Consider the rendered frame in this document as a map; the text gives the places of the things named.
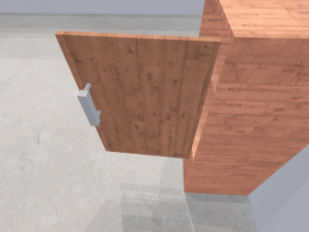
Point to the cupboard door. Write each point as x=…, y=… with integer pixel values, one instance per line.
x=150, y=89

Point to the handle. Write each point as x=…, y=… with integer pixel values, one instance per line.
x=88, y=106

